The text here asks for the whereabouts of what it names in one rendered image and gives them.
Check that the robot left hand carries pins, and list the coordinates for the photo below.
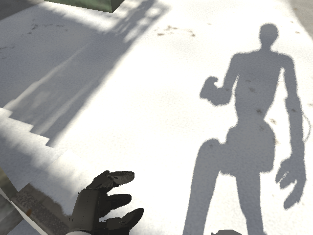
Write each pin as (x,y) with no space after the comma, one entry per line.
(93,203)

